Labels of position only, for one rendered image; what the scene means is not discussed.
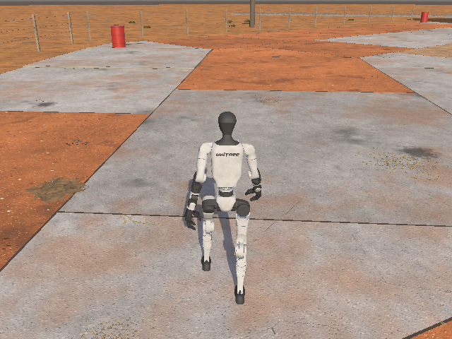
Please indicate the right robot forearm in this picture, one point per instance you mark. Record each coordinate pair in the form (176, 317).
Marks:
(257, 183)

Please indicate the right robot hand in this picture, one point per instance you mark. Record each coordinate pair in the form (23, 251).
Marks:
(251, 191)

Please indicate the robot right upper arm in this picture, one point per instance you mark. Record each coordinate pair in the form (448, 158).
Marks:
(251, 159)

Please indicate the left robot forearm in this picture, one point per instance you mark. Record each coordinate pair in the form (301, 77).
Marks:
(195, 191)

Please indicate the robot torso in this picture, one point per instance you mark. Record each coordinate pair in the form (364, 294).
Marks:
(226, 168)

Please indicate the left robot hand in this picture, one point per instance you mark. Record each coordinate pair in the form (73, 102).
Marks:
(188, 220)

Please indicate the robot left upper arm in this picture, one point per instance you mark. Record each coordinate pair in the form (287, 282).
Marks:
(202, 158)

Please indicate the left robot foot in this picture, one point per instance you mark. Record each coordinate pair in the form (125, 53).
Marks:
(206, 265)

